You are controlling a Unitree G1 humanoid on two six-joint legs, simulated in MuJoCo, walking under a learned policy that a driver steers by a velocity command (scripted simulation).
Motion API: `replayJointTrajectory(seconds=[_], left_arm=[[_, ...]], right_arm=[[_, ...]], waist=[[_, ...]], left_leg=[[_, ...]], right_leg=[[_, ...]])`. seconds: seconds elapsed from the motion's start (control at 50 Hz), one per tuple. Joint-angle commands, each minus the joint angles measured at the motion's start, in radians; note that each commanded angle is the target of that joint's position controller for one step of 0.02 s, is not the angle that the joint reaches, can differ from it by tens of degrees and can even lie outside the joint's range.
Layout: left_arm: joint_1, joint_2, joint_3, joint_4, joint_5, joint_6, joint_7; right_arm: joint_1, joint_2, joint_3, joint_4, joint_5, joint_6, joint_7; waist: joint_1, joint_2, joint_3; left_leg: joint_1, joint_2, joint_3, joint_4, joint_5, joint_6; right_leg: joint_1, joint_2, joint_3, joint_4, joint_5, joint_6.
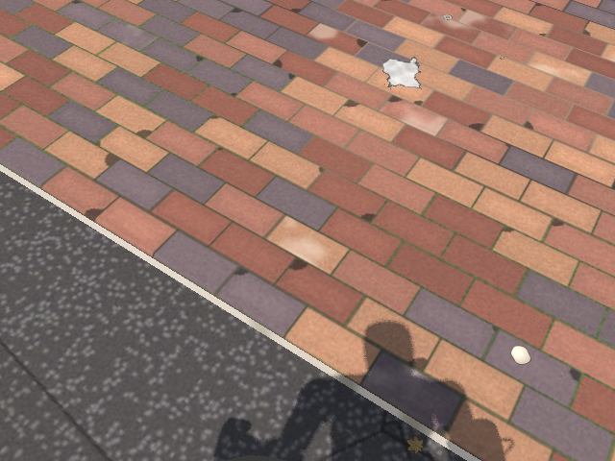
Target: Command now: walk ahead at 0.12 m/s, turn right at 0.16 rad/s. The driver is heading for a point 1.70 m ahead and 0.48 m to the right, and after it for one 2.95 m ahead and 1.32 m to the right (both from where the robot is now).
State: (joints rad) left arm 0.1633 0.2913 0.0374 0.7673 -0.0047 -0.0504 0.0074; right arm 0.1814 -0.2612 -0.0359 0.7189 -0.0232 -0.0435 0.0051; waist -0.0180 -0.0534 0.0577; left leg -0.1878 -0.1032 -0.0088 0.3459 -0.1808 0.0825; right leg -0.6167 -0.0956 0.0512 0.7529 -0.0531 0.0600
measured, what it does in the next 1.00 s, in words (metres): steps on the spot, turning right: right foot, then left foot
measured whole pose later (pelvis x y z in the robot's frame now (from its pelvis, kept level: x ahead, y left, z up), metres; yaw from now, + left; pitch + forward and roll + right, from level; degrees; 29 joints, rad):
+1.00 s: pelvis +0.09 -0.02 -0.01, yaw -27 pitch +1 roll -1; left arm 0.16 0.26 0.04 0.66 0.01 0.05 0.01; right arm 0.20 -0.28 -0.05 0.76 -0.01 0.00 -0.01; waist -0.04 0.03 0.03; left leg -0.27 0.06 0.02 0.56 -0.35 -0.03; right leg -0.23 0.02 0.02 0.49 -0.27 -0.01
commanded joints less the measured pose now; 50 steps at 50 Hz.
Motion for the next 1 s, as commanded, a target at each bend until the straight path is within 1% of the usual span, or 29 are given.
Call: replayJointTrajectory(seconds=[0.02, 0.08, 0.12, 0.14, 0.16, 0.18, 0.2, 0.22, 0.24, 0.26, 0.32, 0.38, 0.48, 0.52, 0.54, 0.56, 0.58, 0.6, 0.62, 0.66, 0.7, 0.74, 0.8, 0.86, 0.92, 0.94, 0.96, 0.98, 1.0], left_arm=[[0.000, 0.095, 0.025, -0.060, -0.006, -0.009, -0.011], [-0.014, 0.118, 0.040, -0.092, 0.001, -0.003, -0.026], [0.040, 0.113, 0.047, -0.089, 0.003, -0.002, -0.035], [0.080, 0.163, 0.065, -0.088, 0.007, -0.004, -0.030], [0.109, 0.260, 0.089, -0.099, 0.013, -0.003, -0.020], [0.197, 0.228, 0.084, -0.089, 0.020, 0.006, -0.014], [0.196, 0.178, 0.067, -0.092, 0.021, 0.006, -0.012], [0.127, 0.166, 0.068, -0.112, 0.011, 0.009, -0.009], [0.078, 0.155, 0.066, -0.125, -0.003, 0.018, -0.003], [0.042, 0.150, 0.063, -0.137, -0.010, 0.027, 0.005], [0.026, 0.161, 0.072, -0.151, 0.001, 0.055, 0.021], [0.027, 0.178, 0.083, -0.161, -0.002, 0.065, 0.034], [0.001, 0.183, 0.089, -0.179, -0.005, 0.083, 0.031], [-0.030, 0.177, 0.087, -0.188, -0.016, 0.093, 0.033], [-0.022, 0.161, 0.082, -0.189, -0.020, 0.096, 0.034], [0.005, 0.116, 0.069, -0.193, -0.012, 0.097, 0.032], [-0.003, 0.103, 0.069, -0.231, -0.016, 0.085, 0.027], [0.019, 0.183, 0.093, -0.209, 0.004, 0.074, 0.026], [0.043, 0.213, 0.109, -0.180, -0.006, 0.078, 0.022], [0.078, 0.171, 0.103, -0.146, -0.004, 0.100, 0.027], [0.045, 0.119, 0.085, -0.162, -0.009, 0.103, 0.023], [-0.013, 0.094, 0.071, -0.188, -0.015, 0.096, 0.022], [-0.041, 0.064, 0.051, -0.203, -0.004, 0.091, 0.013], [-0.032, 0.077, 0.049, -0.196, -0.006, 0.092, 0.006], [0.039, 0.077, 0.050, -0.156, -0.001, 0.090, 0.000], [0.049, 0.114, 0.054, -0.160, 0.005, 0.090, 0.007], [0.066, 0.195, 0.065, -0.172, 0.018, 0.095, 0.021], [0.009, 0.129, 0.045, -0.164, 0.031, 0.087, 0.012], [-0.041, 0.083, 0.032, -0.175, 0.034, 0.073, 0.002]], right_arm=[[-0.007, -0.156, -0.040, -0.023, -0.006, -0.005, -0.008], [-0.014, -0.173, -0.050, -0.004, 0.017, 0.020, -0.022], [-0.023, -0.167, -0.051, -0.002, 0.038, 0.037, -0.037], [0.014, -0.155, -0.051, -0.002, 0.030, 0.037, -0.044], [0.043, -0.130, -0.045, -0.035, 0.000, 0.024, -0.044], [-0.012, -0.110, -0.033, -0.054, -0.016, 0.023, -0.039], [-0.010, -0.119, -0.035, -0.048, 0.006, 0.028, -0.029], [-0.034, -0.123, -0.039, -0.047, 0.026, 0.039, -0.029], [-0.054, -0.124, -0.042, -0.045, 0.024, 0.048, -0.033], [-0.069, -0.133, -0.048, -0.050, 0.019, 0.056, -0.040], [-0.055, -0.097, -0.042, -0.050, 0.024, 0.058, -0.045], [-0.054, -0.093, -0.041, -0.046, 0.025, 0.051, -0.046], [-0.042, -0.113, -0.051, -0.047, 0.031, 0.030, -0.031], [0.010, -0.113, -0.057, -0.032, 0.033, 0.017, -0.022], [0.038, -0.132, -0.066, -0.023, 0.029, 0.014, -0.021], [0.063, -0.201, -0.083, -0.029, 0.010, 0.017, -0.026], [0.034, -0.278, -0.100, -0.027, -0.024, 0.027, -0.026], [-0.019, -0.219, -0.085, -0.065, -0.037, 0.020, -0.028], [-0.071, -0.166, -0.070, -0.082, -0.025, 0.018, -0.035], [-0.109, -0.132, -0.059, -0.091, 0.010, 0.018, -0.043], [-0.065, -0.132, -0.053, -0.079, 0.012, 0.026, -0.049], [-0.009, -0.143, -0.057, -0.064, 0.007, 0.034, -0.053], [-0.006, -0.174, -0.066, -0.058, 0.015, 0.041, -0.048], [-0.002, -0.195, -0.070, -0.046, 0.028, 0.045, -0.034], [0.011, -0.169, -0.055, -0.019, 0.052, 0.044, -0.028], [0.051, -0.141, -0.043, -0.006, 0.037, 0.032, -0.023], [0.071, -0.079, -0.020, -0.025, -0.015, 0.015, -0.010], [0.019, -0.074, -0.016, -0.037, -0.008, 0.014, -0.016], [-0.012, -0.117, -0.025, -0.029, -0.001, 0.020, -0.022]], waist=[[-0.013, 0.141, -0.127], [-0.009, 0.146, -0.094], [0.026, 0.128, -0.098], [0.029, 0.051, -0.137], [-0.010, -0.137, -0.197], [0.063, -0.233, -0.274], [0.063, -0.134, -0.330], [0.049, -0.072, -0.267], [0.040, -0.014, -0.216], [0.027, -0.003, -0.187], [0.013, -0.082, -0.182], [0.025, -0.088, -0.205], [0.035, -0.123, -0.186], [0.001, -0.121, -0.176], [-0.007, -0.102, -0.172], [0.007, 0.038, -0.178], [0.042, 0.357, -0.117], [0.034, 0.289, -0.111], [0.056, 0.208, -0.105], [0.059, 0.169, -0.082], [0.031, 0.178, -0.072], [-0.007, 0.206, -0.089], [-0.020, 0.231, -0.128], [-0.025, 0.257, -0.132], [0.021, 0.219, -0.114], [0.010, 0.156, -0.152], [-0.027, -0.087, -0.216], [-0.012, -0.167, -0.190], [-0.004, -0.105, -0.144]], left_leg=[[0.034, 0.289, -0.048, -0.046, 0.541, 0.137], [0.108, 0.337, -0.079, 0.044, 0.522, 0.130], [0.111, 0.319, -0.066, 0.155, 0.513, 0.084], [0.074, 0.249, -0.019, 0.275, 0.458, 0.025], [-0.114, 0.103, 0.071, 0.515, 0.174, -0.061], [-0.354, -0.027, 0.021, 0.749, -0.455, -0.113], [-0.382, 0.026, -0.096, 0.849, -0.501, -0.107], [-0.425, 0.053, -0.099, 0.885, -0.441, -0.112], [-0.444, 0.076, -0.093, 0.852, -0.387, -0.119], [-0.422, 0.096, -0.094, 0.790, -0.333, -0.128], [-0.329, 0.068, -0.058, 0.619, -0.255, -0.158], [-0.270, 0.062, -0.069, 0.490, -0.204, -0.169], [-0.188, 0.051, -0.077, 0.310, -0.168, -0.151], [-0.093, 0.047, -0.053, 0.130, -0.070, -0.125], [-0.011, 0.083, -0.065, 0.041, -0.010, -0.103], [0.084, 0.271, -0.228, -0.027, -0.019, -0.035], [0.053, 0.457, -0.489, -0.091, 0.107, 0.126], [0.005, 0.514, -0.513, -0.088, 0.160, 0.190], [-0.015, 0.460, -0.406, -0.064, 0.176, 0.156], [0.012, 0.369, -0.255, -0.033, 0.189, 0.097], [0.019, 0.327, -0.176, -0.031, 0.262, 0.108], [0.104, 0.333, -0.159, -0.017, 0.322, 0.129], [0.129, 0.353, -0.138, 0.007, 0.370, 0.139], [0.093, 0.362, -0.136, 0.025, 0.401, 0.145], [0.026, 0.325, -0.110, 0.088, 0.348, 0.079], [-0.056, 0.295, -0.084, 0.124, 0.236, 0.006], [-0.187, 0.208, 0.004, 0.266, -0.072, -0.078], [-0.171, 0.171, 0.009, 0.238, -0.281, -0.124], [-0.135, 0.176, 0.003, 0.244, -0.246, -0.142]], right_leg=[[0.159, 0.019, -0.016, -0.066, 0.029, -0.019], [0.103, 0.040, -0.035, -0.105, -0.135, -0.053], [0.180, 0.063, -0.056, -0.232, -0.048, -0.091], [0.296, 0.034, 0.020, -0.284, 0.250, -0.130], [0.484, -0.120, 0.257, -0.277, 0.621, -0.251], [0.657, -0.261, 0.499, -0.341, 0.723, -0.417], [0.668, -0.250, 0.491, -0.354, 0.538, -0.405], [0.617, -0.205, 0.420, -0.357, 0.413, -0.364], [0.552, -0.171, 0.366, -0.375, 0.318, -0.328], [0.491, -0.143, 0.337, -0.396, 0.231, -0.303], [0.418, -0.068, 0.289, -0.417, 0.157, -0.277], [0.407, -0.057, 0.306, -0.410, 0.088, -0.272], [0.384, -0.048, 0.404, -0.404, -0.032, -0.258], [0.355, -0.018, 0.412, -0.368, -0.045, -0.227], [0.308, 0.018, 0.394, -0.332, -0.100, -0.192], [0.193, 0.092, 0.308, -0.174, -0.295, -0.136], [0.002, 0.250, 0.097, 0.029, -0.523, -0.079], [-0.004, 0.176, 0.126, 0.268, -0.545, -0.041], [0.009, 0.166, 0.123, 0.362, -0.483, -0.031], [-0.021, 0.151, 0.096, 0.460, -0.378, 0.007], [-0.013, 0.152, 0.059, 0.449, -0.345, 0.031], [-0.020, 0.142, 0.041, 0.338, -0.343, 0.045], [0.100, 0.107, 0.006, 0.136, -0.382, 0.043], [0.240, 0.110, -0.052, -0.051, -0.364, 0.024], [0.443, 0.124, -0.072, -0.434, -0.073, -0.042], [0.588, 0.051, 0.022, -0.436, 0.070, -0.073], [0.723, -0.143, 0.220, -0.357, 0.416, -0.148], [0.557, -0.203, 0.257, -0.373, 0.332, -0.275], [0.508, -0.152, 0.225, -0.394, 0.206, -0.274]])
